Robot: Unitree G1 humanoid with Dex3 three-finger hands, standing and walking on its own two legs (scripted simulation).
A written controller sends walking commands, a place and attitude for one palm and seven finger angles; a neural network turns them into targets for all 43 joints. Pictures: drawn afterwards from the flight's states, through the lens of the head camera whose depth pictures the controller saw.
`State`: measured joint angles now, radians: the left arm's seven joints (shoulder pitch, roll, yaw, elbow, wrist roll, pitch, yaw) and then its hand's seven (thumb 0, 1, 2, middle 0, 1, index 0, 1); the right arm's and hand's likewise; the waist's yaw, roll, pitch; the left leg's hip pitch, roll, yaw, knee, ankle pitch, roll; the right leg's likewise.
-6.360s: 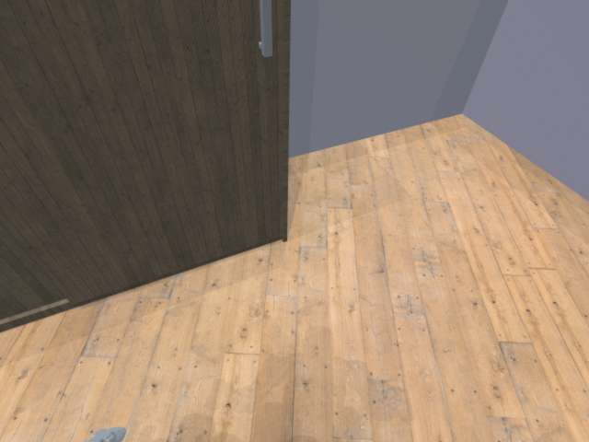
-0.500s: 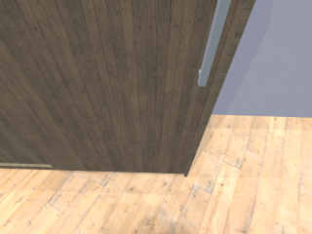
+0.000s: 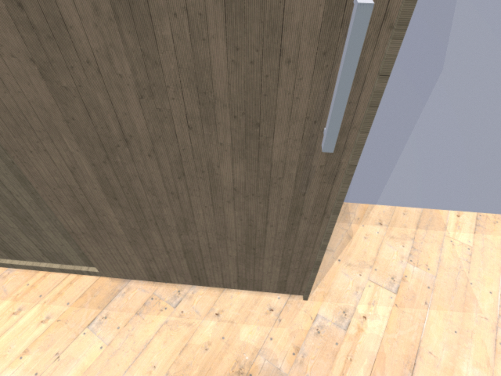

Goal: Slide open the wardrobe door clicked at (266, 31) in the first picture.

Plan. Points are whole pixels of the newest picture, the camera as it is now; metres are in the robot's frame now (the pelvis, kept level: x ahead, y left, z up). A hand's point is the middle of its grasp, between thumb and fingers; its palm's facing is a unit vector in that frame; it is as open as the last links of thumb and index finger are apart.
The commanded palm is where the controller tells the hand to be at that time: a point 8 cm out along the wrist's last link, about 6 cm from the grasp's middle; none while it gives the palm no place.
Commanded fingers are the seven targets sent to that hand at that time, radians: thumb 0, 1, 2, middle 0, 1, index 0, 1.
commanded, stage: look again from close up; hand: right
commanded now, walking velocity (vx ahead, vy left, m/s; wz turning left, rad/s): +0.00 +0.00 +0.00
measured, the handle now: (341, 82) +0.54 -0.12 +0.22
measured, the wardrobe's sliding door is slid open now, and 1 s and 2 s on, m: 0.00 0.00 0.00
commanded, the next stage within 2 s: shuffle to correct the standing spot in 1.48 s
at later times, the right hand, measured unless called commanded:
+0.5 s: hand out of the picture -0.03 -0.15 -0.18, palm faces +0.02 +0.98 -0.22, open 7.4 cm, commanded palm none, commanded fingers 0.00 -0.90 -0.90 0.20 0.30 0.20 0.30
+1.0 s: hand out of the picture +0.00 -0.14 -0.18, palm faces +0.03 +0.98 -0.22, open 7.4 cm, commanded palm none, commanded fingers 0.00 -0.90 -0.90 0.20 0.30 0.20 0.30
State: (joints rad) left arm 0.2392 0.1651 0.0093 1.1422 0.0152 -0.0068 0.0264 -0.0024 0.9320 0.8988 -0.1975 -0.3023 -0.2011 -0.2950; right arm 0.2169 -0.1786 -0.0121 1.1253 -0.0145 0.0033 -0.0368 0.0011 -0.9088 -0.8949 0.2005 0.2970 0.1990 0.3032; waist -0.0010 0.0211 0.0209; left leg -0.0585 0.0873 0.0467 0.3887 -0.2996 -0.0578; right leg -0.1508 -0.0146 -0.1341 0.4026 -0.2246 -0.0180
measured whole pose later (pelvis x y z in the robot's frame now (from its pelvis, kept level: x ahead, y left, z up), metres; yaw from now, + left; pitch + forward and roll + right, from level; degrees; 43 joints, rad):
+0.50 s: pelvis -0.02 +0.03 -0.01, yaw +0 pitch -1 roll -1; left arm 0.30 0.17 -0.01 1.08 0.02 0.00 0.01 0.02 0.93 0.90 -0.20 -0.30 -0.20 -0.29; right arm 0.31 -0.15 0.02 1.10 -0.01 -0.01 -0.03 0.00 -0.91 -0.89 0.20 0.30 0.20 0.30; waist 0.00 -0.02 0.02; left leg -0.17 0.05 0.06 0.54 -0.35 -0.01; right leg -0.26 -0.06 -0.11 0.52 -0.24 0.02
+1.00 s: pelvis -0.01 +0.05 -0.01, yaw +0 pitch +0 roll -1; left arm 0.22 0.18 0.00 1.10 0.02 -0.01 0.02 0.01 0.91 0.90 -0.20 -0.30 -0.20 -0.29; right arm 0.27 -0.20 -0.01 1.09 -0.02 -0.02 -0.02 0.00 -0.91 -0.89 0.20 0.30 0.20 0.30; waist -0.01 0.02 0.03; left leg -0.14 0.02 0.07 0.49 -0.35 0.02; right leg -0.23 -0.09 -0.10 0.49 -0.24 0.05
